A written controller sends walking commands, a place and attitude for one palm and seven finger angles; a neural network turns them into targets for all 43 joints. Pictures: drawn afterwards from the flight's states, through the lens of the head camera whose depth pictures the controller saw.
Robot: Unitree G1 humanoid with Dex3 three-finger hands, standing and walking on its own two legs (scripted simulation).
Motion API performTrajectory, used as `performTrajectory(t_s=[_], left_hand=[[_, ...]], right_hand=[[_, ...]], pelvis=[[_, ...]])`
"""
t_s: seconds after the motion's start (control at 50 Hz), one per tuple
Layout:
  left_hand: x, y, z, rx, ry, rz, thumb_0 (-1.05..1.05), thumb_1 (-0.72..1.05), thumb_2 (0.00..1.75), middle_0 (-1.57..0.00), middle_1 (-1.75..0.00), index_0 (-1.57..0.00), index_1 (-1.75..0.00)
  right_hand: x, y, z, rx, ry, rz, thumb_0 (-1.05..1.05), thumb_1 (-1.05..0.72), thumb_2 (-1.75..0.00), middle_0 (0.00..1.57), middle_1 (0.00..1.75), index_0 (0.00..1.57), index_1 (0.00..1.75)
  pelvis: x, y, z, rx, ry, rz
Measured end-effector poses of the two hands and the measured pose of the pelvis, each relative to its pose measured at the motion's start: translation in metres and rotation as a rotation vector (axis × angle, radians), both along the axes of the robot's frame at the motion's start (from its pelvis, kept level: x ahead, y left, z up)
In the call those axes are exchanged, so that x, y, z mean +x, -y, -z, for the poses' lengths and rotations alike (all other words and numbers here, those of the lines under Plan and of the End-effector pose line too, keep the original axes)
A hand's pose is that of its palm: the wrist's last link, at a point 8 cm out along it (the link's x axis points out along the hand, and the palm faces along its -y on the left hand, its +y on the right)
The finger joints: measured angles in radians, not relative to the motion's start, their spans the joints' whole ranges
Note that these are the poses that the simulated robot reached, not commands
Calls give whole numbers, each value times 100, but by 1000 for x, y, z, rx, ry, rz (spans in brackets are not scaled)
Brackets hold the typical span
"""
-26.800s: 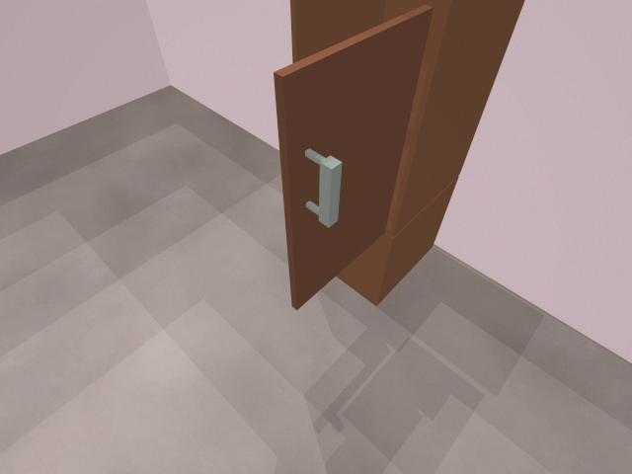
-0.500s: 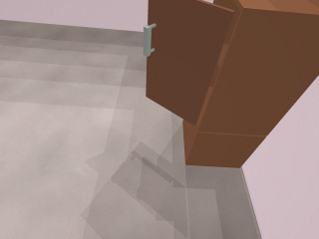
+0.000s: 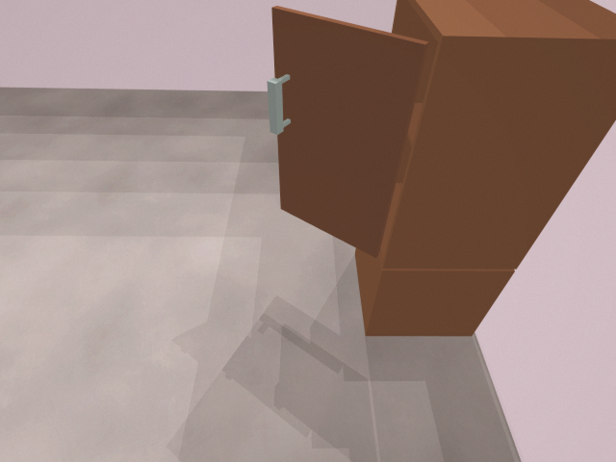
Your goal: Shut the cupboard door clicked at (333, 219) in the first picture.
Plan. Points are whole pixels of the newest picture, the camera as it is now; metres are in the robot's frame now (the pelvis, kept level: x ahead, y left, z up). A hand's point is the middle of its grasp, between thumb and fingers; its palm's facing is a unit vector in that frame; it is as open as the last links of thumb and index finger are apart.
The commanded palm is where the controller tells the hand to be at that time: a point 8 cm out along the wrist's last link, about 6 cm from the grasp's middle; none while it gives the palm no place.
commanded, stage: let the arm hang, fingers relaxed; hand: left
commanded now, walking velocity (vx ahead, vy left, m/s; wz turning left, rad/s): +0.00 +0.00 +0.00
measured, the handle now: (281, 104) +0.90 +0.12 +0.04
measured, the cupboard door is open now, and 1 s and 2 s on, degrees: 54 54 54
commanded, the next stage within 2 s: look to check the result in 0.20 s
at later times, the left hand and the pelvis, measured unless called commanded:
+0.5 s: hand out of the picture -0.04 +0.17 -0.18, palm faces +0.04 -0.98 -0.18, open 7.4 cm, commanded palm none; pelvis +0.00 +0.01 +0.00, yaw +0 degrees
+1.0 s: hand out of the picture +0.02 +0.20 -0.17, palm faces +0.02 -0.98 -0.22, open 7.4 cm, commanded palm none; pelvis +0.02 +0.01 +0.00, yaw +0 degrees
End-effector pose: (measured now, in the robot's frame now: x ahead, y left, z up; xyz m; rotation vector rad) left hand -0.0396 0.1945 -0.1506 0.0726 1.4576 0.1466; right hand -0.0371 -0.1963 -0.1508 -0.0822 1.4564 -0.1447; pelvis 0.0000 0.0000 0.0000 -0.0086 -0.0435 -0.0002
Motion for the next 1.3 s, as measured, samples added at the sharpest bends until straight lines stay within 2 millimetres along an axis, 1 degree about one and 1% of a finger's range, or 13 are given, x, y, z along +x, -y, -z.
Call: performTrajectory(t_s=[0.08, 0.16, 0.44, 0.54, 0.62, 1.04, 1.14, 1.2, 1.24, 1.3], left_hand=[[4, 5, 2, -19, 11, -2, 0, 91, 90, -20, -30, -20, -30], [4, 4, 3, -21, 12, -2, 0, 91, 90, -20, -30, -20, -30], [-2, -25, -3, 37, -25, 4, 0, 91, 90, -19, -30, -19, -30], [1, -32, -5, 50, -27, 9, 0, 91, 90, -19, -30, -19, -30], [7, -35, -6, 54, -19, 15, 0, 91, 90, -19, -30, -19, -30], [60, -51, -8, 89, 72, 42, 0, 91, 90, -20, -30, -20, -30], [63, -54, -4, 100, 97, -7, 0, 91, 90, -20, -30, -20, -30], [61, -59, 3, 103, 116, -47, 0, 91, 90, -20, -30, -20, -30], [60, -64, 9, 103, 129, -76, 0, 91, 90, -20, -30, -20, -30], [58, -75, 20, 99, 149, -123, 0, 91, 90, -20, -30, -20, -30]], right_hand=[[1, -1, -1, -7, 5, 3, 0, -91, -90, 20, 30, 20, 30], [2, -1, -2, -14, 10, 4, 0, -91, -90, 20, 30, 20, 30], [10, 1, -3, -27, 13, -2, 0, -91, -90, 20, 30, 20, 30], [14, 3, -4, -31, 14, -6, 0, -91, -90, 20, 30, 20, 30], [20, 6, -4, -39, 20, -10, 0, -91, -90, 20, 30, 20, 30], [60, 28, -9, -87, 75, -43, 0, -91, -90, 20, 30, 20, 30], [68, 25, -4, -74, 56, -79, 0, -91, -90, 20, 30, 20, 30], [76, 23, 0, -77, 47, -108, 0, -91, -90, 20, 30, 20, 30], [84, 20, 1, -82, 43, -131, 1, -91, -90, 20, 30, 20, 30], [101, 14, 4, -96, 62, -185, 1, -91, -90, 20, 30, 20, 30]], pelvis=[[0, -2, 0, 1, -2, 0], [0, -3, 0, 1, -5, 0], [2, -9, 0, 1, -14, 3], [4, -10, -1, 2, -17, 4], [5, -11, -1, 2, -17, 5], [16, -11, -1, 4, -21, -10], [16, -12, 4, -3, -29, -58], [16, -14, 11, -17, -24, -100], [17, -17, 15, -22, -16, -137], [18, -25, 24, -17, -10, -191]])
